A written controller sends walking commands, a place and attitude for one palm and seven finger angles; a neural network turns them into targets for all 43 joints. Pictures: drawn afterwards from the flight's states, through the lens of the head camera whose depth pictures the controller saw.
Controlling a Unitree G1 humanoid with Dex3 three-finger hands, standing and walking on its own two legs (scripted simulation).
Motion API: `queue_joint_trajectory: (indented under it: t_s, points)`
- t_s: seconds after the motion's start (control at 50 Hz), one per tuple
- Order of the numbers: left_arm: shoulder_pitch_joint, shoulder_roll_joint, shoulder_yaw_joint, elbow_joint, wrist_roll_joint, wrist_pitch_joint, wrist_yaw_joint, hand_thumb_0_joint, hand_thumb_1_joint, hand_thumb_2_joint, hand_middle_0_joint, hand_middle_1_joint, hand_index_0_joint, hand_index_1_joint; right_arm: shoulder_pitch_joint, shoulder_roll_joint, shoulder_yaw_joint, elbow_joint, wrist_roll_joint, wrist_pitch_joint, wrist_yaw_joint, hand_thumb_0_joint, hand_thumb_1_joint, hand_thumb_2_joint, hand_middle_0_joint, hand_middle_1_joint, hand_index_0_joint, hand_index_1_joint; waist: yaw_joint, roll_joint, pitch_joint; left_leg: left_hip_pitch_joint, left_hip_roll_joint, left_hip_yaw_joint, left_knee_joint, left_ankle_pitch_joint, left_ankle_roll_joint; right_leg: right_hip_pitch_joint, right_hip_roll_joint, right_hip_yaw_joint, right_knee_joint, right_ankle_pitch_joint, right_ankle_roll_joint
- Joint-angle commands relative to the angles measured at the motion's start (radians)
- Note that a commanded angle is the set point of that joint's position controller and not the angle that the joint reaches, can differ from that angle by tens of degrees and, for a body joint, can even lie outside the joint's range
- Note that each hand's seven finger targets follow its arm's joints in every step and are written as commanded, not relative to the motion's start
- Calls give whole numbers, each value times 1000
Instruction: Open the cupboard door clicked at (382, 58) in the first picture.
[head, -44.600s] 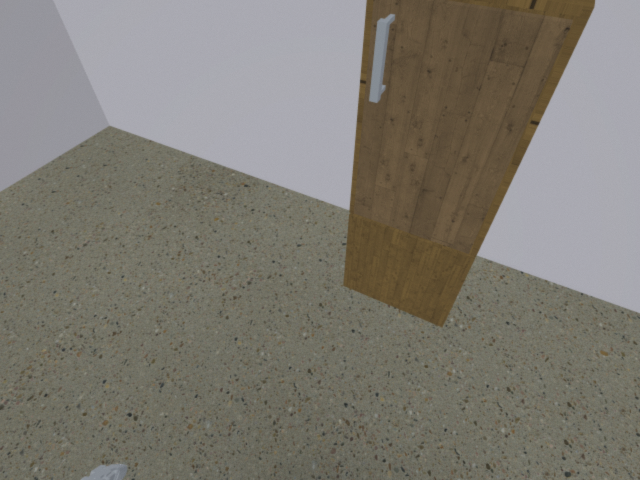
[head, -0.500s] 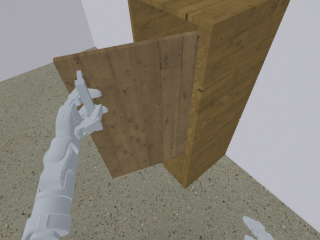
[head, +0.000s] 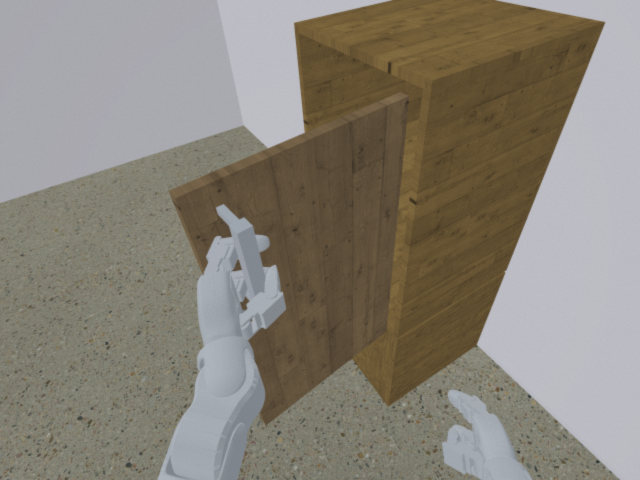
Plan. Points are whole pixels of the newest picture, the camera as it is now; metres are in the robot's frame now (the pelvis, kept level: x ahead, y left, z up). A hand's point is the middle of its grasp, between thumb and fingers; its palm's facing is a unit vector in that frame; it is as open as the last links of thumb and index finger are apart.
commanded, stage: open thumb and fingers to let go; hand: left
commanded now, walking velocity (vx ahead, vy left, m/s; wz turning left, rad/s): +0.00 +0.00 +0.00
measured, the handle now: (245, 266) +0.33 +0.12 +0.13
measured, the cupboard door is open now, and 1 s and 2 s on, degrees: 97 93 97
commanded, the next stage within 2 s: slide the hand sideways off the handle in 0.82 s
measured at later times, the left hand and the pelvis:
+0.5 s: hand (268, 287) +0.29 +0.08 +0.14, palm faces +0.30 -0.95 +0.00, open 12.2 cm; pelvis -0.03 +0.02 +0.00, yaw +1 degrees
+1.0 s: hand (260, 286) +0.29 +0.10 +0.14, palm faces +0.17 -0.98 -0.05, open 15.2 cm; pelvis -0.03 +0.05 +0.00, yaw +1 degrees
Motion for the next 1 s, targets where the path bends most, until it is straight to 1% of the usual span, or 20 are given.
queue_joint_trajectory:
  t_s: [0.0,0.04,0.1,0.18,0.26,0.28,0.38,0.42,0.54,0.58,0.6,0.64,0.68,0.76,0.78,0.9,0.92,0.94,0.96,0.98]
  points:
    - [-368,7,7,-229,47,-113,30,0,830,870,-395,-1342,-395,-1342,-157,-69,-36,-138,-4,-76,-8,0,-900,-900,200,300,200,300,1,-182,-177,-51,-59,-33,-4,212,48,124,-80,161,-106,141,44]
    - [-340,2,5,-208,50,-126,24,0,690,810,-385,-1327,-385,-1327,-155,-63,-36,-134,-4,-83,-13,0,-900,-900,200,300,200,300,16,-169,-204,-49,-64,-31,-13,218,48,155,-86,166,-110,150,43]
    - [-372,-3,6,-155,36,-132,8,0,480,720,-370,-1305,-370,-1305,-150,-67,-35,-123,1,-88,-18,0,-900,-900,200,300,200,300,12,-181,-177,-49,-66,-32,-29,199,47,142,-86,160,-129,106,44]
    - [-382,10,35,-103,13,-135,-5,0,200,600,-350,-1275,-350,-1275,-158,-68,-34,-116,5,-94,-24,0,-900,-900,200,300,200,300,25,-202,-146,-60,-69,-32,-46,171,48,141,-89,168,-169,31,46]
    - [-448,13,51,-57,8,-130,-1,0,-80,480,-330,-1245,-330,-1245,-163,-69,-31,-105,9,-97,-26,0,-900,-900,200,300,200,300,22,-191,-122,-61,-70,-31,-61,131,49,120,-91,177,-204,-76,44]
    - [-441,14,58,-43,7,-129,0,0,-150,450,-325,-1237,-325,-1237,-168,-68,-34,-105,10,-98,-25,0,-900,-900,200,300,200,300,31,-180,-113,-61,-69,-32,-65,122,48,114,-90,176,-212,-101,42]
    - [-512,-19,29,-15,15,-137,16,0,-500,300,-300,-1200,-300,-1200,-158,-71,-34,-97,9,-103,-19,0,-900,-900,200,300,200,300,18,-165,-126,-47,-68,-35,-79,109,45,97,-80,145,-191,-104,36]
    - [-534,-17,35,16,21,-133,24,0,-500,300,-300,-1200,-300,-1200,-159,-70,-32,-93,8,-100,-19,0,-900,-900,200,300,200,300,16,-177,-116,-53,-66,-36,-81,103,46,88,-77,137,-187,-105,36]
    - [-606,-39,25,69,36,-126,49,0,-500,300,-250,-900,-250,-900,-153,-64,-29,-90,4,-91,-20,0,-900,-900,200,300,200,300,15,-168,-132,-52,-63,-45,-99,102,38,87,-68,109,-155,-75,29]
    - [-619,-50,18,100,37,-121,52,0,-500,300,-233,-800,-233,-800,-154,-63,-26,-85,7,-83,-18,0,-900,-900,200,300,200,300,12,-151,-107,-61,-62,-49,-105,95,33,72,-65,102,-150,-71,25]
    - [-618,-56,19,110,36,-120,55,0,-500,300,-225,-750,-225,-750,-153,-63,-25,-87,6,-80,-18,0,-900,-900,200,300,200,300,14,-171,-107,-64,-60,-54,-111,99,33,77,-62,93,-141,-60,24]
    - [-630,-65,10,103,38,-120,57,0,-500,300,-208,-650,-208,-650,-157,-62,-26,-90,4,-76,-16,0,-900,-900,200,300,200,300,14,-144,-124,-58,-57,-50,-106,114,31,78,-61,90,-128,-36,22]
    - [-631,-67,14,142,40,-112,62,0,-500,300,-192,-550,-192,-550,-153,-64,-24,-86,7,-68,-15,0,-900,-900,200,300,200,300,17,-161,-111,-72,-54,-58,-116,118,24,80,-56,80,-119,-27,20]
    - [-643,-86,-2,121,47,-109,78,0,-500,300,-158,-350,-158,-350,-151,-63,-29,-89,4,-61,-9,0,-900,-900,200,300,200,300,17,-144,-152,-59,-47,-59,-111,163,15,91,-52,68,-88,22,14]
    - [-643,-105,-20,135,51,-106,80,0,-500,300,-150,-300,-150,-300,-152,-61,-29,-84,7,-59,-6,0,-900,-900,200,300,200,300,13,-131,-128,-62,-44,-60,-112,161,12,77,-51,67,-88,20,13]
    - [-599,-153,-75,79,62,-100,93,0,-500,300,-150,-300,-150,-300,-140,-66,-40,-88,5,-60,17,0,-900,-900,200,300,200,300,14,-148,-158,-52,-30,-70,-97,240,-9,79,-42,46,-41,82,8]
    - [-554,-107,-287,100,135,-140,-136,0,-500,300,-150,-300,-150,-300,-51,-102,-38,-70,4,-47,22,0,-900,-900,200,300,200,300,-74,-223,-116,-10,-24,-74,-90,276,20,30,-41,78,-16,152,10]
    - [-641,-24,-210,36,101,-180,-250,0,-500,300,-150,-300,-150,-300,-42,-96,-40,-111,15,-45,6,0,-900,-900,200,300,200,300,-55,-182,-184,-3,-32,-67,-82,309,17,59,-44,68,-3,199,5]
    - [-677,13,-210,7,87,-206,-338,0,-500,300,-150,-300,-150,-300,-53,-98,-34,-134,20,-51,-7,0,-900,-900,200,300,200,300,-51,-128,-213,15,-40,-66,-71,296,22,67,-46,69,8,203,3]
    - [-689,32,-205,33,63,-216,-411,0,-500,300,-150,-300,-150,-300,-46,-99,-26,-140,27,-56,-17,0,-900,-900,200,300,200,300,-61,-67,-187,19,-41,-70,-69,280,16,39,-48,66,12,181,0]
